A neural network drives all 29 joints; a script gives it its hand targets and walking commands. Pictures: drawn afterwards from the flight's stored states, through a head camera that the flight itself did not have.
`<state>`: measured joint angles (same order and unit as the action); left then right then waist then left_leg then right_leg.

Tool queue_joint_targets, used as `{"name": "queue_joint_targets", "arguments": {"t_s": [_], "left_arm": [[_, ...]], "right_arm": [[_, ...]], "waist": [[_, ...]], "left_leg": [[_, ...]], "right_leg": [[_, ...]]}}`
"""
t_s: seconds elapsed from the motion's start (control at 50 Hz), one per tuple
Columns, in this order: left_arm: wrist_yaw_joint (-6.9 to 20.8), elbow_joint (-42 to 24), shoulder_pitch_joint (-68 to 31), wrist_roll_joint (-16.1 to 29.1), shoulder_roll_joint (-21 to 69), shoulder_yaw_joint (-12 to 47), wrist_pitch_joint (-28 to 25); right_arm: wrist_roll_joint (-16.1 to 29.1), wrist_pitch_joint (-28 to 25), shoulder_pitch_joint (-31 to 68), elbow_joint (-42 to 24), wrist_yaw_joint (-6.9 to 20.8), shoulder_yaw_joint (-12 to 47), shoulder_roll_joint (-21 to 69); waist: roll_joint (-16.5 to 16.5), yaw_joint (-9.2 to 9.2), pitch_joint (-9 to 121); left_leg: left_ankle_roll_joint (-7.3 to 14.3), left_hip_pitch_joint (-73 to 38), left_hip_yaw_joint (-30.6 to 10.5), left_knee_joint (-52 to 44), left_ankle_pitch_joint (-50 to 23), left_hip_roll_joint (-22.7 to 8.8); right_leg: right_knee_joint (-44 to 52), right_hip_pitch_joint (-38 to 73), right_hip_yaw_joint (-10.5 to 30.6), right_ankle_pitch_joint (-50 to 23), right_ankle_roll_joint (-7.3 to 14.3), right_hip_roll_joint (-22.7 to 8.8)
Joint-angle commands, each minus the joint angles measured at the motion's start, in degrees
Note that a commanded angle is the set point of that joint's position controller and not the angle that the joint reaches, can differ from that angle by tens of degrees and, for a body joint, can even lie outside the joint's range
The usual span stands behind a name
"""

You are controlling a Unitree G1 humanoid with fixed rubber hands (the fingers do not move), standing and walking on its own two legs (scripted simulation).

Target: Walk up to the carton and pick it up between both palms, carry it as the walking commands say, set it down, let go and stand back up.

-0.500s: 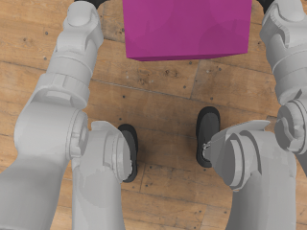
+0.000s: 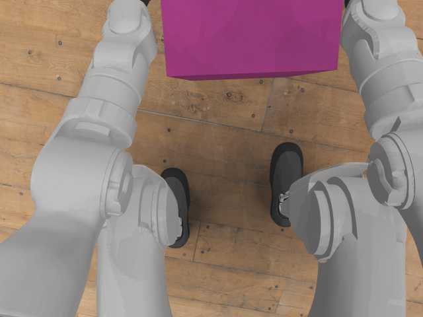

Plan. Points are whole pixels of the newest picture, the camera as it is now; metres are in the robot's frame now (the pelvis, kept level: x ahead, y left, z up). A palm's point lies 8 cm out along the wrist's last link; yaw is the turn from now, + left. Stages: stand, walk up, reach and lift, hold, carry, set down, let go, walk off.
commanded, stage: reach and lift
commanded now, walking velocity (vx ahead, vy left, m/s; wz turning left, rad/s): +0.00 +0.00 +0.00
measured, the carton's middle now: (243, 11) +0.54 -0.05 -0.26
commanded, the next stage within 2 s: none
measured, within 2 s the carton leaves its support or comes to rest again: leaves its support in 0.44 s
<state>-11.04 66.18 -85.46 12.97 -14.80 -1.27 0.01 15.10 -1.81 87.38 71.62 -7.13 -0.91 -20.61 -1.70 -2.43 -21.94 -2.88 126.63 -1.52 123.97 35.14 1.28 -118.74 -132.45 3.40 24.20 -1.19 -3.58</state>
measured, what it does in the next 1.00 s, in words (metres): stands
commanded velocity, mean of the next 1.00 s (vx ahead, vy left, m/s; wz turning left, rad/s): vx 0.00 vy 0.00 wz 0.00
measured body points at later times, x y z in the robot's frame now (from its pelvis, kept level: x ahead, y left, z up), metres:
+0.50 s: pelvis +0.00 +0.00 -0.02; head +0.37 -0.02 +0.24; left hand +0.57 +0.10 -0.18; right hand +0.56 -0.20 -0.18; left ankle +0.10 +0.13 -0.35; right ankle +0.15 -0.14 -0.35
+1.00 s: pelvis +0.01 +0.00 +0.02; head +0.35 -0.03 +0.31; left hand +0.57 +0.10 -0.10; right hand +0.55 -0.20 -0.11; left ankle +0.10 +0.13 -0.35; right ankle +0.15 -0.14 -0.35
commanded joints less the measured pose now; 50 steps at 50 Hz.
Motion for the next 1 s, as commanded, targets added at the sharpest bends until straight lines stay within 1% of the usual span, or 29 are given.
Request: {"name": "queue_joint_targets", "arguments": {"t_s": [0.0,0.02,0.04,0.1,0.18,0.26,0.34,0.44,0.5,0.56,0.66,0.7,0.8,0.88,0.98], "left_arm": [[9.1,-8.9,-24.5,-1.0,28.8,7.2,0.0],[10.7,-9.3,-26.4,-1.5,34.1,7.7,0.5],[12.1,-10.0,-27.5,-2.4,37.6,7.3,1.1],[15.0,-11.5,-28.9,-4.6,43.6,5.3,2.9],[17.4,-13.1,-29.4,-6.3,48.2,3.9,4.9],[18.8,-14.8,-29.4,-7.2,51.1,4.1,6.3],[19.3,-16.9,-28.2,-6.9,54.6,5.4,7.2],[19.2,-22.0,-29.3,-5.0,59.0,7.8,7.8],[19.2,-23.6,-29.3,-5.0,60.5,8.4,8.6],[19.3,-24.1,-28.6,-6.8,61.0,7.7,9.8],[19.5,-24.7,-28.1,-9.3,60.8,6.3,11.3],[19.6,-24.7,-28.2,-9.8,60.9,6.0,11.8],[20.1,-24.4,-28.2,-10.4,62.3,5.4,13.3],[20.6,-23.8,-27.2,-10.8,64.2,4.9,14.7],[21.1,-23.2,-24.5,-12.0,65.5,3.9,16.0]], "right_arm": [[-0.9,0.5,23.5,-9.1,7.6,6.9,29.5],[-1.4,1.2,25.5,-9.8,9.1,7.5,34.7],[-2.1,1.9,26.6,-10.4,10.4,7.5,38.1],[-4.2,4.1,27.1,-11.5,13.2,6.5,44.3],[-5.3,6.3,26.4,-12.9,15.6,5.6,49.6],[-5.1,7.8,25.6,-13.8,17.3,4.8,53.4],[-4.6,8.4,25.0,-15.9,18.4,5.2,55.3],[-3.6,9.1,24.9,-21.6,19.1,6.4,57.7],[-4.1,10.1,23.7,-23.7,19.5,6.5,59.0],[-5.7,11.6,22.3,-24.8,20.2,6.0,60.4],[-7.7,13.7,21.9,-25.6,20.8,5.3,61.9],[-8.5,14.3,22.3,-26.1,20.9,5.2,62.1],[-10.6,15.7,23.2,-27.8,21.0,4.7,62.2],[-12.2,16.9,23.4,-29.4,21.2,4.5,62.7],[-13.7,18.2,21.6,-30.0,21.7,4.3,63.9]], "waist": [[1.5,-0.57,68.4],[1.4,-0.48,67.7],[1.4,-0.51,67.0],[1.6,-1.05,66.0],[1.5,-0.76,66.4],[0.1,-0.50,66.8],[-0.9,-1.07,69.8],[-1.0,-2.62,80.1],[-0.8,-3.24,82.9],[-0.2,-3.16,82.5],[0.6,-2.01,81.8],[0.8,-1.83,82.0],[1.0,-2.70,83.5],[1.0,-3.52,85.2],[1.3,-3.39,85.4]], "left_leg": [[0.5,-20.8,5.0,-11.6,-13.5,5.6],[0.6,-19.8,5.1,-11.4,-12.9,5.9],[0.6,-18.9,5.3,-11.2,-12.1,6.2],[1.0,-17.5,5.8,-10.6,-10.6,6.5],[1.4,-16.4,6.5,-9.9,-9.7,6.4],[1.7,-16.0,7.1,-9.6,-9.8,6.2],[1.7,-18.1,7.1,-9.3,-11.8,6.4],[1.5,-22.0,7.1,-9.2,-16.9,6.9],[1.5,-22.7,7.1,-9.7,-18.1,7.1],[1.7,-22.3,7.2,-10.7,-17.6,7.4],[2.0,-20.8,7.6,-12.8,-14.4,7.6],[2.1,-20.6,7.7,-13.6,-13.2,7.6],[2.0,-20.9,7.8,-15.4,-11.3,7.7],[1.9,-21.4,7.9,-16.7,-11.2,8.0],[1.7,-21.0,7.9,-18.3,-12.2,8.2]], "right_leg": [[3.8,45.6,-5.1,-14.4,0.3,6.2],[3.5,45.1,-5.2,-13.9,0.5,6.5],[3.1,44.6,-5.4,-13.2,0.6,6.6],[2.5,42.9,-6.3,-11.8,0.6,7.0],[1.8,42.0,-6.9,-11.1,0.6,7.1],[1.5,40.8,-7.2,-11.2,0.7,7.1],[1.0,40.8,-7.8,-12.9,0.7,7.1],[0.6,44.1,-8.7,-18.3,0.7,7.2],[1.1,44.4,-9.3,-19.8,0.5,7.3],[2.2,42.7,-9.6,-18.6,0.2,7.5],[4.4,42.0,-9.3,-15.3,0.1,7.8],[5.3,42.2,-9.2,-14.2,0.1,7.9],[7.4,43.6,-9.3,-12.4,0.3,8.1],[8.9,45.1,-9.4,-12.4,0.4,8.2],[10.5,45.7,-9.5,-13.7,0.4,8.5]]}}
